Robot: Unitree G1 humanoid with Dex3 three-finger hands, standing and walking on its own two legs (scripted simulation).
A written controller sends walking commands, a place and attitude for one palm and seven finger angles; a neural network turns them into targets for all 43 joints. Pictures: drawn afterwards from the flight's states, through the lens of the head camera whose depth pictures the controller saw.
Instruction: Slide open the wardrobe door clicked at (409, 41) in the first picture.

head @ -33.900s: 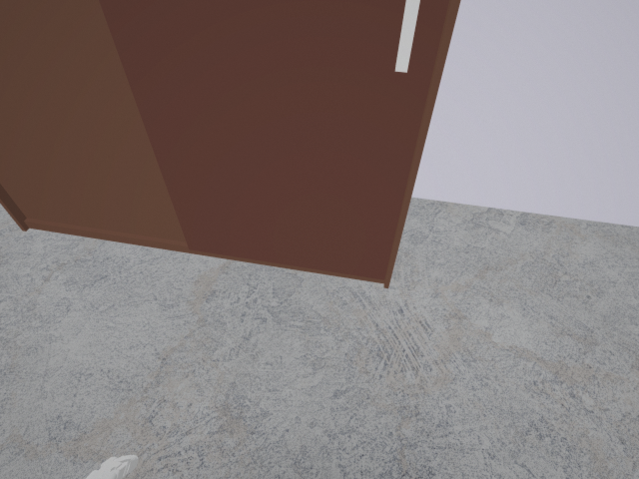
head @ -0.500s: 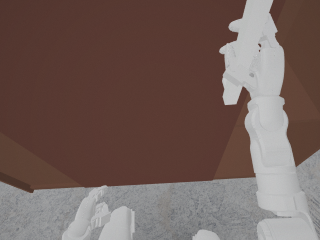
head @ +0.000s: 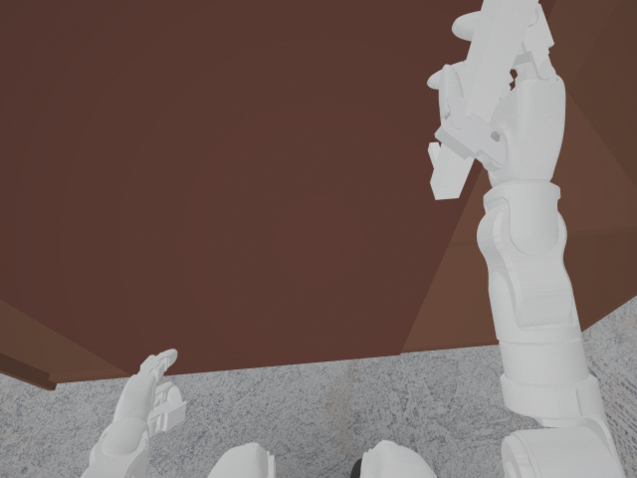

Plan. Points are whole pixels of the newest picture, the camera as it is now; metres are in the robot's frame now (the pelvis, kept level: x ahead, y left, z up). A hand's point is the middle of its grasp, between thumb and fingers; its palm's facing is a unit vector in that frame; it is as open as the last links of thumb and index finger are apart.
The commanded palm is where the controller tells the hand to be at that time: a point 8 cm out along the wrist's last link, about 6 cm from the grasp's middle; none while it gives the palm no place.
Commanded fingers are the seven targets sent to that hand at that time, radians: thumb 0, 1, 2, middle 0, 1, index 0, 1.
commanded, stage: step sideways, sliding the door along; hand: right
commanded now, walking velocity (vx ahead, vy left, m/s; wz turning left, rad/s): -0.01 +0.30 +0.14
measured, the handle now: (473, 62) +0.42 -0.14 +0.27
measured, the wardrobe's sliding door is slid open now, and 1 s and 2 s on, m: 0.50 0.67 0.69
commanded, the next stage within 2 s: stop walking and hold the door there in 1.50 s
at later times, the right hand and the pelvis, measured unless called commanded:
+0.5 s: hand (365, 120) +0.38 -0.04 +0.25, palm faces +0.21 +0.97 -0.08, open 6.3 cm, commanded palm +0.35 -0.02 +0.22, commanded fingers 0.00 -0.90 -0.90 0.45 1.40 0.45 1.40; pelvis -0.03 +0.13 +0.00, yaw +3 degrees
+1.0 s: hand (251, 132) +0.37 +0.05 +0.25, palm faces -0.04 +1.00 +0.01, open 6.3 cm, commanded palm +0.36 +0.04 +0.21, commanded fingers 0.00 -0.90 -0.90 0.45 1.40 0.45 1.40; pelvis -0.03 +0.17 +0.03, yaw +4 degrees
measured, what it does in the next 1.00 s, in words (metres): steps to the left: left foot, then right foot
